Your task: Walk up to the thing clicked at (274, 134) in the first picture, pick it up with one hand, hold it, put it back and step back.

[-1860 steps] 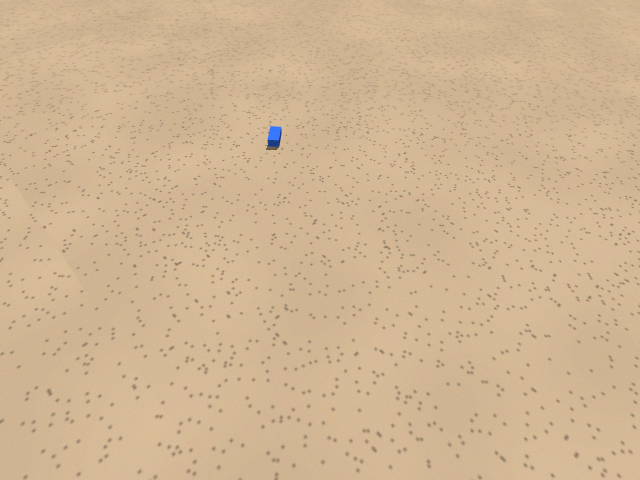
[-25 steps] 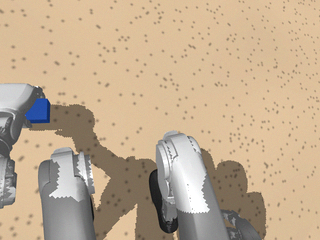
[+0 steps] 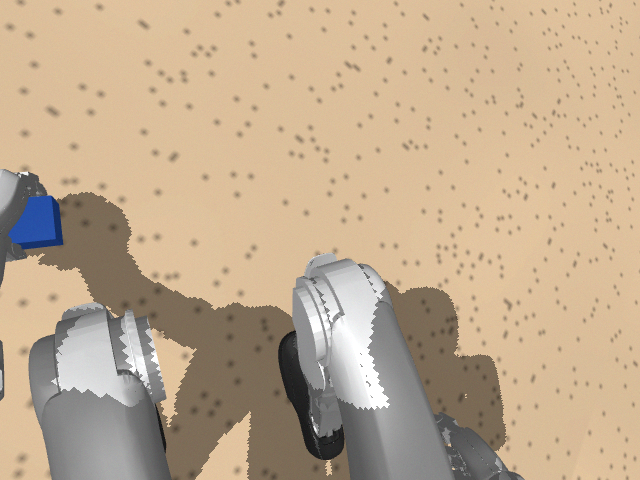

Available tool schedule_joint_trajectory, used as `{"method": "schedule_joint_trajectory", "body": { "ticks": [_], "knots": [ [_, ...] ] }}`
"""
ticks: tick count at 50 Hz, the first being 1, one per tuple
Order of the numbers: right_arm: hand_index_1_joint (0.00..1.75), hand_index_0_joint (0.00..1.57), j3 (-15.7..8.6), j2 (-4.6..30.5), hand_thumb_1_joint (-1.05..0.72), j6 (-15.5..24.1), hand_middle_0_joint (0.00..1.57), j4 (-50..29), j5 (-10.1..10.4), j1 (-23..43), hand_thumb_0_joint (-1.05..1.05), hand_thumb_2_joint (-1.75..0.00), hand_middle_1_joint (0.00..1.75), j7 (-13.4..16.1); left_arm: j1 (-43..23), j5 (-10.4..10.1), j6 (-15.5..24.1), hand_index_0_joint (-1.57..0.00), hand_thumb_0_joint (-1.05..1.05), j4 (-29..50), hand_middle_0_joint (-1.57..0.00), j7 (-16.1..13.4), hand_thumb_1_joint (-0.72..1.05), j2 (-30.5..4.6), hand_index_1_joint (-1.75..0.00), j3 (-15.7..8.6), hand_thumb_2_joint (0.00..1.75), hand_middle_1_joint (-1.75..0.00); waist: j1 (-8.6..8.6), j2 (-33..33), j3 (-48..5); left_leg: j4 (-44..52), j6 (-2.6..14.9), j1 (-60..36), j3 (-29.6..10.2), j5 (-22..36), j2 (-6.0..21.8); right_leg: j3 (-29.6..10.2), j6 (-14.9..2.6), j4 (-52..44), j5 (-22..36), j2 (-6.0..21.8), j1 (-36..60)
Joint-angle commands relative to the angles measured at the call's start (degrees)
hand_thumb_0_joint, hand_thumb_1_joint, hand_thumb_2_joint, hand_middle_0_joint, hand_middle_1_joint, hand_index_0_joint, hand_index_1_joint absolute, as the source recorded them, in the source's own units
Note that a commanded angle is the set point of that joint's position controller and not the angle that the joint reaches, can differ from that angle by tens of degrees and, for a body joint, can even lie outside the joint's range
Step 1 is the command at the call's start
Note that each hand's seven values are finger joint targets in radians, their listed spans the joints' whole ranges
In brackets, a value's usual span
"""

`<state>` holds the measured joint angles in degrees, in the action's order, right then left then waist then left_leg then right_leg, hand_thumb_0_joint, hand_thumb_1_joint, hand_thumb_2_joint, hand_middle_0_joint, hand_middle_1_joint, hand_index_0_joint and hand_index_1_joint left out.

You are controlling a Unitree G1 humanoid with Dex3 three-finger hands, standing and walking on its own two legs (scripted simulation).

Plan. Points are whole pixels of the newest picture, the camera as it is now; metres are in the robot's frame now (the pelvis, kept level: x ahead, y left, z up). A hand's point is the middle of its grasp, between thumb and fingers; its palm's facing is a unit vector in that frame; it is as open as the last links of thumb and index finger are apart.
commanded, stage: rest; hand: left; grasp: from above
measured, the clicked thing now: (1, 226) +0.43 +0.28 -0.26
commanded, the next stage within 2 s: open in 0.56 s
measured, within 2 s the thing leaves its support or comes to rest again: rests again in 0.12 s
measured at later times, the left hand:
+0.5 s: hand (7, 231) +0.42 +0.27 -0.25, palm faces -0.47 -0.09 -0.88, open 8.5 cm
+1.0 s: hand (7, 233) +0.42 +0.27 -0.25, palm faces -0.47 -0.09 -0.88, open 9.6 cm
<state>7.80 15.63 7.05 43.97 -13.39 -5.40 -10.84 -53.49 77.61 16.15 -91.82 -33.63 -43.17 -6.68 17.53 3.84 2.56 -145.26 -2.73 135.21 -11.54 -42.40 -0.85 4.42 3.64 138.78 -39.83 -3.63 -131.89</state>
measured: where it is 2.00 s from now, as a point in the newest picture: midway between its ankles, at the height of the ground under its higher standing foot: (237, 448)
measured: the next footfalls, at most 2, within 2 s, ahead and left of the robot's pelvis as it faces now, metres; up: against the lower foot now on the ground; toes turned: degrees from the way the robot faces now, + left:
none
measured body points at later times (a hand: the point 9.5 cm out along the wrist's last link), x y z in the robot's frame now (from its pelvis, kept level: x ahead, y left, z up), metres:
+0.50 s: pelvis +0.00 +0.01 +0.00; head +0.26 +0.11 +0.35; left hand +0.44 +0.27 -0.20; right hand +0.05 -0.26 -0.08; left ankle +0.06 +0.13 -0.27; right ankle +0.10 -0.12 -0.27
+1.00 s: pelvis -0.01 +0.01 +0.00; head +0.25 +0.12 +0.35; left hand +0.44 +0.27 -0.20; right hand +0.05 -0.25 -0.07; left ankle +0.06 +0.13 -0.27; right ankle +0.10 -0.12 -0.26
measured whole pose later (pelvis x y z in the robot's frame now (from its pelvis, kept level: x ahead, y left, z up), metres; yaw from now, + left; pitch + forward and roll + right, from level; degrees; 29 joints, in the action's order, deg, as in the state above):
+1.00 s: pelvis -0.01 +0.01 +0.00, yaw -4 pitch +27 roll -13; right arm 13.9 18.9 14.2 43.2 -17.2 -2.9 -16.1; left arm -56.3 76.9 15.3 -101.5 -41.2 -48.8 -2.8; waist 20.2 6.8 6.6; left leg -147.3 -1.3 133.6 -14.6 -42.2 -0.4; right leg 7.2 4.2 137.1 -38.3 -4.8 -128.3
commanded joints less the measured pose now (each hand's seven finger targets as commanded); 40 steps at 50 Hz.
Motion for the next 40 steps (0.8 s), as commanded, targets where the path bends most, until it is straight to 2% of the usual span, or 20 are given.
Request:
{"method": "schedule_joint_trajectory", "body": {
  "ticks": [1, 3, 6, 8, 10, 12, 15, 16, 17, 18, 21, 22, 24, 28, 30, 31, 33, 34, 36, 40],
  "knots": [
    [0.3, 0.2, -4.8, 17.1, -0.9, 0.5, 0.2, -0.2, -0.6, -11.4, 0.0, -0.89, 0.3, 0.1, -16.4, 0.0, 0.5, -1.23, 0.0, 5.4, -1.23, -4.1, 0.9, -15.1, -0.32, -2.2, 0.5, -0.33, 1.03, -22.6, -39.3, 13.2, 3.45, -27.6, 7.3, 14.5, 0.7, 7.6, -5.36, -11.8, 16.2, -1.4, 21.7],
    [0.3, 0.2, -4.6, 17.2, -0.9, 0.7, 0.2, -0.1, -1.1, -11.4, 0.0, -0.9, 0.3, -0.2, -15.6, 0.1, 0.6, -1.24, 0.0, 5.8, -1.23, -4.8, 0.91, -15.5, -0.33, -2.6, 0.53, -0.33, 1.25, -23.5, -40.1, 13.2, 3.33, -28.9, 7.2, 15.2, 0.8, 8.0, -5.15, -11.3, 17.1, -1.4, 22.4],
    [0.3, 0.2, -3.8, 17.0, -0.9, 1.7, 0.2, 0.3, -1.5, -11.0, 0.0, -0.9, 0.3, -1.0, -17.3, 0.2, 0.5, -1.25, 0.0, 4.1, -1.24, -5.2, 0.93, -13.3, -0.36, 0.6, 0.55, -0.36, 2.68, -23.6, -38.1, 12.3, 3.57, -27.7, 7.0, 14.2, 1.0, 7.8, -4.97, -11.4, 16.8, -1.7, 22.0],
    [0.3, 0.2, -3.7, 17.5, -0.9, 2.0, 0.2, 0.4, -1.5, -10.5, 0.0, -0.9, 0.3, -1.2, -17.6, -0.4, 0.6, -1.25, 0.0, 5.5, -1.24, -6.0, 0.91, -15.4, -0.32, -0.5, 0.52, -0.33, 2.02, -24.3, -38.6, 12.8, 3.41, -28.2, 6.6, 13.9, 1.1, 8.2, -5.08, -11.3, 16.4, -1.9, 22.1],
    [0.3, 0.2, -3.1, 17.9, -0.9, 2.7, 0.2, 0.7, -2.1, -10.3, 0.0, -0.9, 0.3, -1.6, -16.8, -0.4, 0.2, -1.25, 0.0, 3.7, -1.24, -6.7, 0.93, -14.3, -0.32, 0.3, 0.49, -0.33, 2.24, -23.9, -36.9, 12.8, 3.27, -28.3, 6.6, 13.6, 1.0, 8.7, -5.09, -11.5, 15.9, -1.9, 21.2],
    [0.3, 0.2, -3.0, 17.9, -0.9, 2.8, 0.2, 0.8, -2.1, -10.3, 0.0, -0.9, 0.3, -2.1, -16.3, -0.3, 0.0, -1.25, 0.0, 4.9, -1.25, -7.3, 0.92, -15.1, -0.31, -0.1, 0.49, -0.31, 2.35, -24.8, -39.4, 12.5, 3.21, -29.8, 6.3, 15.8, 1.3, 8.4, -5.0, -11.0, 18.3, -2.2, 23.5],
    [0.3, 0.2, -2.8, 18.7, -0.9, 3.0, 0.2, 0.2, -2.1, -10.1, 0.0, -0.9, 0.3, -2.5, -16.6, -0.2, -0.4, -1.23, 0.0, 2.1, -1.22, -8.1, 0.88, -16.0, -0.3, -0.8, 0.49, -0.31, 3.45, -23.0, -37.4, 12.0, 3.46, -27.5, 5.9, 16.1, 1.5, 8.8, -4.81, -10.9, 19.1, -2.0, 23.5],
    [0.3, 0.2, -2.6, 18.3, -0.9, 3.0, 0.2, 1.1, -2.1, -10.0, 0.0, -0.9, 0.3, -2.6, -16.6, -0.3, -0.6, -1.22, 0.0, 0.9, -1.22, -8.1, 0.87, -13.2, -0.3, 1.3, 0.5, -0.3, 3.46, -23.3, -36.3, 12.8, 3.35, -27.6, 5.7, 15.1, 1.5, 9.1, -4.92, -11.1, 18.0, -2.2, 21.9],
    [0.3, 0.2, -2.5, 18.6, -0.9, 3.4, 0.2, 0.5, -2.3, -9.1, 0.0, -0.9, 0.3, -2.7, -18.0, -0.5, -0.5, -1.21, 0.0, 0.7, -1.21, -8.3, 0.87, -14.4, -0.31, 0.7, 0.48, -0.32, 3.98, -22.7, -35.3, 12.0, 3.42, -26.8, 5.6, 14.2, 1.6, 9.3, -4.82, -11.1, 17.5, -2.3, 21.7],
    [0.3, 0.2, -2.1, 18.5, -0.9, 3.6, 0.2, 1.0, -2.5, -9.5, 0.0, -0.9, 0.3, -2.9, -17.7, -0.7, -0.6, -1.21, 0.0, -0.1, -1.21, -8.3, 0.87, -13.3, -0.31, 2.1, 0.49, -0.32, 4.07, -23.1, -34.9, 12.5, 3.43, -26.7, 5.5, 13.1, 1.5, 9.1, -4.95, -11.5, 16.1, -2.4, 21.6],
    [0.3, 0.2, -1.6, 19.6, -0.9, 4.4, 0.2, 0.2, -2.6, -8.9, 0.0, -0.9, 0.3, -3.1, -18.0, -1.1, -0.6, -1.21, 0.0, -0.5, -1.21, -8.6, 0.86, -15.8, -0.29, 1.2, 0.45, -0.3, 4.2, -23.2, -34.6, 12.4, 3.45, -26.9, 5.3, 13.0, 1.5, 9.5, -4.82, -11.5, 16.2, -2.3, 22.3],
    [0.3, 0.2, -1.6, 19.5, -0.9, 4.5, 0.2, 0.5, -2.4, -8.7, 0.0, -0.9, 0.3, -3.2, -17.5, -1.0, -0.8, -1.21, 0.0, -1.5, -1.2, -8.4, 0.86, -14.9, -0.3, 2.1, 0.44, -0.31, 3.92, -22.4, -33.9, 12.5, 3.51, -26.2, 5.2, 12.5, 1.6, 9.4, -4.86, -11.7, 15.6, -2.4, 22.2],
    [0.3, 0.2, -1.5, 20.2, -0.9, 4.5, 0.2, 0.1, -2.6, -9.2, 0.0, -0.9, 0.3, -3.2, -17.6, -1.0, -0.7, -1.21, 0.0, -0.7, -1.2, -8.7, 0.85, -16.9, -0.3, 0.6, 0.46, -0.3, 4.18, -21.9, -35.0, 12.7, 3.53, -26.8, 4.9, 13.3, 1.7, 9.9, -4.65, -12.2, 16.4, -2.5, 23.3],
    [0.3, 0.2, -0.9, 20.0, -0.9, 5.2, 0.2, -0.4, -2.9, -7.6, 0.0, -0.9, 0.3, -3.6, -17.8, -0.9, -0.6, -1.21, 0.0, -3.0, -1.19, -8.6, 0.86, -15.2, -0.31, 2.5, 0.43, -0.33, 4.83, -22.6, -32.1, 13.0, 3.32, -25.8, 4.6, 10.8, 1.8, 10.2, -4.9, -11.9, 14.1, -2.6, 22.0],
    [0.3, 0.2, -0.7, 20.6, -0.9, 5.5, 0.2, -0.6, -2.7, -7.5, 0.0, -0.9, 0.3, -3.6, -18.0, -1.1, -0.5, -1.2, 0.0, -2.7, -1.2, -8.8, 0.85, -15.9, -0.3, 2.6, 0.45, -0.31, 4.85, -21.6, -32.7, 12.8, 3.49, -25.8, 4.4, 10.9, 1.8, 10.2, -4.81, -12.4, 14.2, -2.7, 22.6],
    [0.3, 0.2, 0.0, 20.3, -0.91, 5.5, 0.2, -0.2, -2.9, -8.2, 0.0, -0.9, 0.3, -3.7, -17.4, -1.0, -0.4, -1.2, 0.0, -3.5, -1.2, -9.0, 0.85, -17.5, -0.3, 1.2, 0.44, -0.3, 5.13, -21.6, -32.6, 12.8, 3.45, -26.2, 4.3, 12.0, 1.8, 10.5, -4.64, -12.4, 15.3, -2.6, 23.3],
    [0.3, 0.2, -0.1, 20.6, -0.91, 5.9, 0.2, -0.4, -3.2, -7.1, 0.0, -0.9, 0.3, -3.7, -17.6, -1.1, -0.4, -1.19, 0.0, -3.9, -1.18, -9.1, 0.83, -15.9, -0.28, 2.7, 0.41, -0.29, 5.07, -21.7, -31.6, 13.3, 3.33, -25.9, 4.1, 11.2, 1.9, 10.7, -4.69, -12.4, 14.5, -2.7, 22.0],
    [0.3, 0.2, -0.1, 20.2, -0.9, 5.9, 0.2, 0.2, -3.0, -7.1, 0.0, -0.9, 0.3, -3.9, -17.8, -1.1, -0.5, -1.11, 0.0, -4.3, -1.1, -8.9, 0.75, -14.0, -0.32, 4.9, 0.43, -0.32, 5.17, -22.7, -30.9, 13.2, 3.33, -25.5, 4.2, 10.4, 2.0, 10.1, -4.88, -12.7, 13.8, -3.0, 22.4],
    [0.3, 0.2, 0.2, 21.1, -0.9, 6.1, 0.2, -0.5, -2.9, -7.2, 0.0, -0.9, 0.3, -3.9, -17.9, -1.2, -0.6, -0.95, 0.0, -3.3, -0.94, -9.5, 0.59, -16.5, -0.34, 3.3, 0.43, -0.35, 5.02, -21.9, -32.3, 13.1, 3.41, -26.0, 4.0, 11.1, 2.0, 10.3, -4.77, -12.8, 14.7, -3.0, 23.3],
    [0.3, 0.2, 0.6, 20.5, -0.89, 6.3, 0.2, -0.2, -3.4, -7.2, 0.0, -0.9, 0.3, -4.1, -17.7, -1.0, -0.8, -0.74, 0.0, -3.7, -0.72, -10.0, 0.27, -16.2, -0.36, 3.0, 0.39, -0.38, 5.26, -23.2, -31.9, 13.4, 3.03, -27.2, 3.8, 12.3, 2.1, 11.0, -4.75, -12.3, 15.7, -2.8, 22.7]
  ]
}}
